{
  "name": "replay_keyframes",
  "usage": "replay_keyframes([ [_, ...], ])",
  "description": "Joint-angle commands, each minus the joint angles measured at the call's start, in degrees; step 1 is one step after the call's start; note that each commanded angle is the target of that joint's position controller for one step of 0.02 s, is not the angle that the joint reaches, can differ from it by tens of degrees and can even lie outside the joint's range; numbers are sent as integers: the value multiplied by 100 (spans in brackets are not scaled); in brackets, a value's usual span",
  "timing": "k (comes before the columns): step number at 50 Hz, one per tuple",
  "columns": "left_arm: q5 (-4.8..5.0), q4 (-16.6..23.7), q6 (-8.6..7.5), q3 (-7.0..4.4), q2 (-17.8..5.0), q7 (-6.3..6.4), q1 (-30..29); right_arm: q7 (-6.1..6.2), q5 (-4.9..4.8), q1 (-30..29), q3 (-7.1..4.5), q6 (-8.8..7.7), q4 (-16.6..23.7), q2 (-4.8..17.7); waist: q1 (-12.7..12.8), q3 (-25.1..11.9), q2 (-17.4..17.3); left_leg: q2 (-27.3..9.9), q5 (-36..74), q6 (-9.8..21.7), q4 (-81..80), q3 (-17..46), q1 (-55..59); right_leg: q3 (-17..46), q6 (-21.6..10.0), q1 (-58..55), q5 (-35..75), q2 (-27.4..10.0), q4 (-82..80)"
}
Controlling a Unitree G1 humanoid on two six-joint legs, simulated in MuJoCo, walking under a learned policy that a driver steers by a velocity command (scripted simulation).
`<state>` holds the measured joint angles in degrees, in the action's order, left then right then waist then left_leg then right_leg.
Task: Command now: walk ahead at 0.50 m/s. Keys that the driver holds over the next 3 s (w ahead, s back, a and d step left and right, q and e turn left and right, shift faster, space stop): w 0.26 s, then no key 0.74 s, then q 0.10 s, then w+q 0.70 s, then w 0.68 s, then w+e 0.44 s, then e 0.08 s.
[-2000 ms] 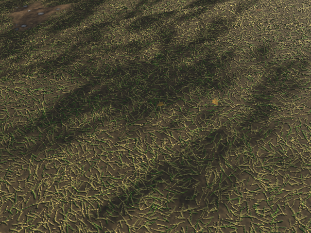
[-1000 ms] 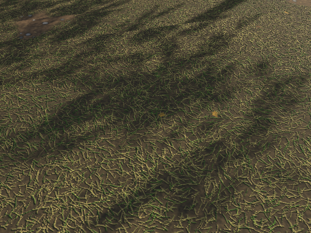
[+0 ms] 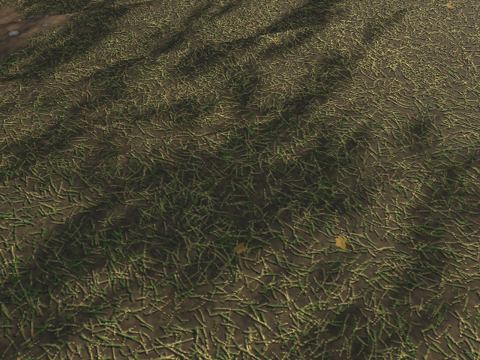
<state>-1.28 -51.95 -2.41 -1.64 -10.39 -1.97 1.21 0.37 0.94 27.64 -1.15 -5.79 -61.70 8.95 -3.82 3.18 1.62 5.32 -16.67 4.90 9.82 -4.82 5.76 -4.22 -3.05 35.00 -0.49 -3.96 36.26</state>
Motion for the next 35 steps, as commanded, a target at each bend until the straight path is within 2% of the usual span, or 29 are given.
replay_keyframes([
  [1, 13, 452, -124, -63, -358, 30, -443, 75, 49, 333, -141, -17, 65, 838, 171, 285, -568, -1732, 4374, 536, 297, 578, 121, -164, -212, -145, -339, 264, -375],
  [2, 9, 399, -150, -96, -421, 59, -206, 91, 58, 236, -155, -13, 76, 893, 314, 154, -615, -1753, 5147, 492, 642, 520, 197, -217, -318, -527, -609, 413, -469],
  [3, 4, 255, -179, -153, -523, 102, 281, 101, 71, 168, -175, -1, 77, 961, 526, -105, -667, -1746, 5823, 438, 1218, 481, 240, -257, -433, -1103, -842, 594, -565],
  [4, -16, -31, -226, -229, -637, 153, 1147, 92, 54, 66, -185, 26, 91, 997, 894, -534, -584, -1619, 5874, 354, 2186, 362, 73, -306, -571, -2080, -681, 730, -934],
  [5, -134, -295, -276, -340, -914, 215, 2124, 77, -3, -20, -156, 22, 190, 930, 1276, -1081, -446, -1448, 4630, 273, 3490, 267, -923, 275, -800, -3574, -667, 163, -987],
  [6, -285, -354, -269, -521, -1579, 256, 2851, -4, -251, 512, -37, 20, 388, 361, 1166, -2031, 712, -614, 1434, -10, 5870, -105, -2959, 2904, -1573, -5486, -1119, -1695, -1131],
  [7, -78, -367, -167, -508, -1416, 177, 2592, -5, -172, 453, -168, 33, 315, 724, 1060, -2181, 502, -127, -1237, 32, 6860, 554, -3829, 4395, -1826, -5437, -1231, -2038, -1903],
  [8, 53, -283, -152, -440, -1185, 152, 1875, 2, -78, -131, -223, 50, 497, 830, 779, -1136, 181, -553, -733, 89, 6859, 784, -4258, 3432, -1589, -4545, -1600, -1763, -2064],
  [9, 65, -210, -190, -338, -795, 126, 1440, -24, -41, -490, -209, 18, 598, 760, 660, -549, -35, -763, -307, 88, 6514, 775, -4208, 2777, -1400, -3703, -1365, -1529, -2336],
  [10, 47, -243, -233, -271, -567, 131, 1283, -39, -7, -577, -218, 49, 592, 656, 466, -207, -84, -935, -101, 74, 6139, 757, -3964, 2240, -1159, -3101, -1020, -1244, -2524],
  [11, 63, -338, -269, -209, -385, 160, 1301, -66, 86, -498, -214, 130, 585, 569, 285, -72, 6, -1039, -2, 7, 5840, 745, -3653, 1818, -978, -2652, -713, -1001, -2650],
  [12, 56, -415, -311, -181, -333, 178, 1413, -108, 124, -373, -197, 208, 534, 435, 199, -86, 66, -1061, 55, -53, 5681, 702, -3444, 1563, -913, -2474, -506, -885, -2715],
  [13, 57, -492, -361, -187, -394, 189, 1598, -140, 141, -387, -199, 261, 550, 399, 168, -90, 70, -1059, 114, -103, 5595, 623, -3429, 1425, -930, -2428, -169, -824, -2750],
  [16, 53, -603, -440, -191, -622, 196, 1852, -132, 131, -795, -210, 357, 704, 422, 83, 86, 35, -1058, 465, -302, 5046, 396, -3676, 798, -949, -2398, 2124, -726, -2627],
  [18, 47, -637, -417, -144, -593, 188, 1927, -108, 88, -1179, -173, 358, 826, 398, 126, 72, 156, -991, 834, -369, 4297, 221, -3586, 377, -805, -2408, 3065, -504, -2459],
  [20, 55, -684, -383, -101, -571, 199, 2045, -89, 24, -1569, -110, 339, 915, 328, 268, 3, 308, -845, 1240, -356, 3488, 42, -3288, 146, -659, -2482, 3373, -350, -2348],
  [23, 44, -822, -325, -69, -583, 245, 2349, -16, -5, -1802, -76, 324, 920, 373, 450, -159, 415, -680, 1520, -276, 2877, -25, -3110, 180, -612, -3041, 3494, -456, -2089],
  [25, 15, -876, -276, -57, -566, 292, 2357, 34, 22, -1766, -89, 284, 882, 462, 439, -162, 437, -628, 1253, -169, 2604, 44, -2966, 297, -635, -3291, 3482, -606, -1779],
  [27, 19, -898, -238, -67, -595, 346, 2242, 86, 49, -1335, -137, 215, 697, 558, 252, -211, 363, -518, 1124, -29, 2030, 90, -2507, 441, -559, -3454, 3460, -661, -1202],
  [28, 60, -917, -222, -75, -619, 356, 2186, 109, 79, -904, -160, 135, 534, 588, 24, -335, 119, -542, 1897, 31, 1309, 134, -1920, 376, -405, -3401, 3062, -498, -609],
  [29, 94, -871, -238, -54, -556, 369, 2372, 132, 136, -413, -235, 39, 397, 937, -6, -791, -302, -1244, 4347, 137, 1485, 710, -897, 266, -196, -2910, 1734, -228, 142],
  [30, 293, -987, -175, 50, -69, 384, 3230, 127, 143, -155, -263, 55, 387, 1139, 242, -1606, -1164, -2628, 6805, 1073, 1839, 1936, 236, 31, -9, -2117, -1700, 406, 1463],
  [31, 265, -1121, -25, -14, -232, 400, 3217, 88, -50, -283, -196, 134, 412, 907, 160, -1875, -1169, -2934, 6591, 1584, 1548, 2513, -1, 331, 53, -1888, -3696, 703, 2092],
  [32, 96, -1047, 72, -67, -362, 391, 2799, 80, -99, -686, -150, 179, 489, 792, 268, -1306, -835, -2720, 5266, 1519, 1220, 2256, -643, 570, 81, -1671, -3827, 564, 2332],
  [33, -28, -983, 118, -69, -290, 361, 2399, 107, -63, -1041, -99, 226, 534, 662, 336, -798, -616, -2457, 4073, 1297, 898, 2039, -1203, 624, 112, -1557, -3546, 480, 2270],
  [34, -53, -967, 168, -63, -203, 339, 2207, 157, -20, -1258, -46, 261, 552, 545, 460, -459, -561, -2208, 3391, 1048, 628, 1732, -1712, 665, 157, -1657, -3187, 342, 1942],
  [35, -54, -986, 224, -39, -109, 328, 2215, 199, -6, -1431, -12, 288, 551, 476, 607, -333, -657, -1955, 2916, 833, 461, 1429, -2097, 644, 220, -1918, -2908, 265, 1541],
])
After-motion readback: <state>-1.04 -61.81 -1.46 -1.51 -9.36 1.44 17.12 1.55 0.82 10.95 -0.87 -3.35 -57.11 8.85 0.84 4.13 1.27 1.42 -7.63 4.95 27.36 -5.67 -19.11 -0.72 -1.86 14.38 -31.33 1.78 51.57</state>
